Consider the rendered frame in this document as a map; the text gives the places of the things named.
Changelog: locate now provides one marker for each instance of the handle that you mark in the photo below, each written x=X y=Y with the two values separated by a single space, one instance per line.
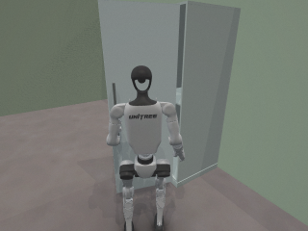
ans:
x=114 y=94

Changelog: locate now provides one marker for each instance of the fridge door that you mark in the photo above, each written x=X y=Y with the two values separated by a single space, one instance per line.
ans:
x=137 y=33

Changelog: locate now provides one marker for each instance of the robot right thigh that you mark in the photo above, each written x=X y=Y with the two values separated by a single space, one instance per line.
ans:
x=162 y=171

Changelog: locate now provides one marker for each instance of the robot left upper arm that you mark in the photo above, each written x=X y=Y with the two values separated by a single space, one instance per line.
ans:
x=116 y=113

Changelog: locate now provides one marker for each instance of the robot right forearm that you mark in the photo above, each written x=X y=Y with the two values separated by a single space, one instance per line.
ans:
x=178 y=149

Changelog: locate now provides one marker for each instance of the robot left foot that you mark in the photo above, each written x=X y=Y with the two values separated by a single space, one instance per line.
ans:
x=132 y=226

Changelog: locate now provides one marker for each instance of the right robot hand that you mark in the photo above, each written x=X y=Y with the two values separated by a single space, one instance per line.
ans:
x=182 y=157

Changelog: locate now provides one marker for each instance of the robot right upper arm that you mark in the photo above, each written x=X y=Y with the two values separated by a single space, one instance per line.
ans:
x=169 y=110

